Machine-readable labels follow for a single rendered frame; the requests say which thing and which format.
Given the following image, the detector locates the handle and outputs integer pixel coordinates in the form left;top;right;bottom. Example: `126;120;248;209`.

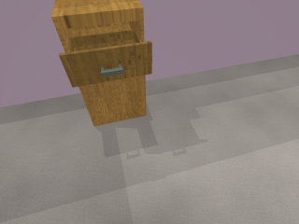
101;63;123;77

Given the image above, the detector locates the drawer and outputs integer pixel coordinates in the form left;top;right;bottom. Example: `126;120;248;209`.
59;29;152;88

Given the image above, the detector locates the cabinet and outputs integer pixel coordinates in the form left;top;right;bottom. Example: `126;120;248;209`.
51;0;147;127

